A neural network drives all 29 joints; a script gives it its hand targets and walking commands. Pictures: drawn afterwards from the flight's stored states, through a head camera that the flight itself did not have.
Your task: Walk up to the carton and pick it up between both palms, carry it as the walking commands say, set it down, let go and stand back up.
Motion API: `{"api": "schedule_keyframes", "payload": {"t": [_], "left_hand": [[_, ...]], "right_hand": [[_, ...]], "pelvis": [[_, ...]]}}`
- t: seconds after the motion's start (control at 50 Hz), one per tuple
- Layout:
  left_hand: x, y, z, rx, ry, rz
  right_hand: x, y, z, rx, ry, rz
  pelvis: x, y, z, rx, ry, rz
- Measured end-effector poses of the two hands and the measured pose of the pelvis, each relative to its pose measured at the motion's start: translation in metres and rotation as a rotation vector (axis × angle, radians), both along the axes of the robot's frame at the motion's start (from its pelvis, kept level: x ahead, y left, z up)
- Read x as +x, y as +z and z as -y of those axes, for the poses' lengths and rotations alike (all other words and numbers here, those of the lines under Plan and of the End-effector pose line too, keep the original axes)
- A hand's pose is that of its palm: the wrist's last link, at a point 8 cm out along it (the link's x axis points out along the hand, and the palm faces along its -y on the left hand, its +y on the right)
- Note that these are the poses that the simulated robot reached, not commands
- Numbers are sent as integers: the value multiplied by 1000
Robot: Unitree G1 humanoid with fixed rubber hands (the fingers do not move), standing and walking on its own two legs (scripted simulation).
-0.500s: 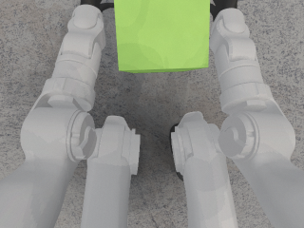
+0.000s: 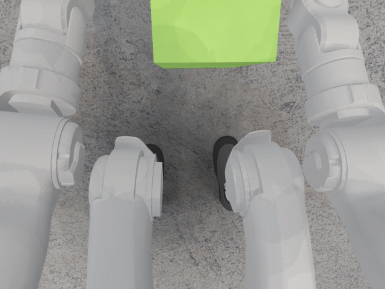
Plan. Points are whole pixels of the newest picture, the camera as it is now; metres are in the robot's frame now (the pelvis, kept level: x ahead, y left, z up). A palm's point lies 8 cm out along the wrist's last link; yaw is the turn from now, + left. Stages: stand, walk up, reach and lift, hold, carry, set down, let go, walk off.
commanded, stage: set down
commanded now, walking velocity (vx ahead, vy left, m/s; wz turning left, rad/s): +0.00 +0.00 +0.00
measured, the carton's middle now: out of the picture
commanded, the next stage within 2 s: let go in 1.22 s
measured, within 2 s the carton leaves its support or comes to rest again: neither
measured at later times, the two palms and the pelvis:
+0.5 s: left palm out of the picture +0.58 +0.16 +0.00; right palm out of the picture +0.55 -0.16 -0.01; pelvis -0.01 +0.00 +0.11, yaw +1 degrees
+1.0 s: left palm out of the picture +0.57 +0.17 +0.14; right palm out of the picture +0.55 -0.17 +0.14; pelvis +0.00 +0.00 +0.24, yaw +1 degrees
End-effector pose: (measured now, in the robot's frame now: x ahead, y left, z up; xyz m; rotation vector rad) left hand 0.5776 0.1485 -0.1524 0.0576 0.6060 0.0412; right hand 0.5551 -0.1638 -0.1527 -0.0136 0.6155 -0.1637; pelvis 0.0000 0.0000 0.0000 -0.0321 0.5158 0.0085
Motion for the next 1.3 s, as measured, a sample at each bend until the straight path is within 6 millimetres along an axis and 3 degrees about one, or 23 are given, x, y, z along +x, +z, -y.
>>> {"api": "schedule_keyframes", "payload": {"t": [0.1,0.38,0.6,1.08,1.3], "left_hand": [[-7,16,1,8,10,-20],[1,119,-11,24,26,17],[-5,168,-20,37,28,-16],[-5,319,-25,35,14,-11],[-7,358,-12,54,-18,-41]], "right_hand": [[-10,12,0,10,-20,-33],[-1,117,3,-5,-26,33],[-7,165,3,-16,-30,2],[-10,313,7,-13,-16,14],[-13,349,5,-54,7,-31]], "pelvis": [[-2,13,0,0,0,-3],[-12,81,0,8,3,29],[-13,133,-1,7,12,23],[-2,262,-1,22,11,81],[25,284,1,18,11,-120]]}}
